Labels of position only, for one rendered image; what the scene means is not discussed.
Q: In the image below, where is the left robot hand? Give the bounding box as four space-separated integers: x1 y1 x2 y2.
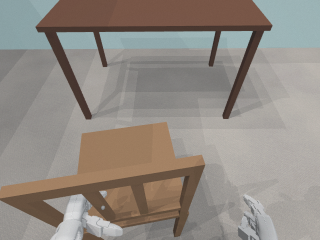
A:
63 191 123 237

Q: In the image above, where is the right robot hand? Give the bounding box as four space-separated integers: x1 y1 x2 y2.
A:
238 194 278 240

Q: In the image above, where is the table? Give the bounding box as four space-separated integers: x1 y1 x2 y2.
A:
35 0 273 120

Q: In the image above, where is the chair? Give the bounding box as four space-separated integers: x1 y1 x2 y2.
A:
0 122 206 240

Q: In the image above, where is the robot left forearm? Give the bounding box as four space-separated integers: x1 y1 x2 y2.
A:
50 219 84 240

